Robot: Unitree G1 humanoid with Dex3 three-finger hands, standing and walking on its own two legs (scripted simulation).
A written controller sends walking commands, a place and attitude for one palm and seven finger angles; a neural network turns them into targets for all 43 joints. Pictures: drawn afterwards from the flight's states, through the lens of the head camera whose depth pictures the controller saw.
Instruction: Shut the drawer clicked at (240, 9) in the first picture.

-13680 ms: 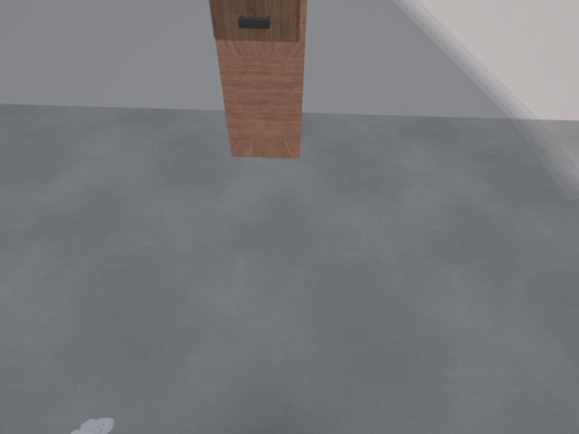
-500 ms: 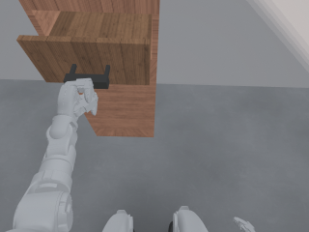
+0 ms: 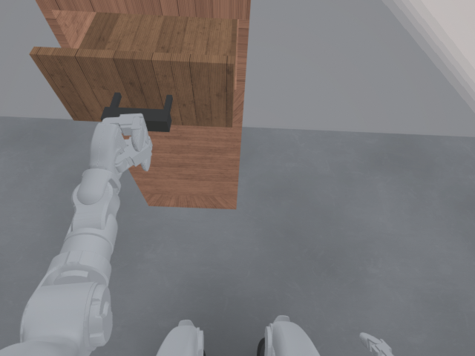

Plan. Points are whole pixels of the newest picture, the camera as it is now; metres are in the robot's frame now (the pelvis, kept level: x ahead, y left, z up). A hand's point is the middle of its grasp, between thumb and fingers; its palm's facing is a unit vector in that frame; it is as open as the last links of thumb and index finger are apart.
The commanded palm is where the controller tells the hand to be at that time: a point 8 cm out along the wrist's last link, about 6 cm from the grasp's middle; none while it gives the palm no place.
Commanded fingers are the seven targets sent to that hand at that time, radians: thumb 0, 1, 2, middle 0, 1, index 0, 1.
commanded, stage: push the drawer shut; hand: left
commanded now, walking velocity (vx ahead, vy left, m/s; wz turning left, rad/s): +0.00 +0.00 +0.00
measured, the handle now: (140, 109) +0.53 +0.18 +0.06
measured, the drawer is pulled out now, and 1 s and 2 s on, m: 0.12 0.00 0.00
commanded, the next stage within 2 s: pull the fist back off the drawer in 1.24 s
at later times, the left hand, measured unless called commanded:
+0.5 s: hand (155, 115) +0.51 +0.15 +0.06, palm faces -0.05 -1.00 -0.02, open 3.1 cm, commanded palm +0.50 +0.19 +0.07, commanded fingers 0.00 0.90 0.90 -1.40 -1.60 -1.40 -1.60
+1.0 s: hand (160, 95) +0.56 +0.14 +0.07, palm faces -0.04 -1.00 -0.02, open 3.2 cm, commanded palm +0.55 +0.18 +0.07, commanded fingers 0.00 0.90 0.90 -1.40 -1.60 -1.40 -1.60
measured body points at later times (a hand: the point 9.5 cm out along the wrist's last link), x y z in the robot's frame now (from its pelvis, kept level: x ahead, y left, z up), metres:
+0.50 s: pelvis +0.00 +0.01 -0.01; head +0.13 +0.01 +0.41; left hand +0.51 +0.20 +0.07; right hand +0.01 -0.26 -0.13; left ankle +0.02 +0.12 -0.67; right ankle +0.04 -0.12 -0.67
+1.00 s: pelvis +0.01 +0.01 -0.01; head +0.17 +0.02 +0.41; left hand +0.56 +0.20 +0.07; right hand -0.01 -0.25 -0.13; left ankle +0.02 +0.12 -0.67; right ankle +0.04 -0.12 -0.67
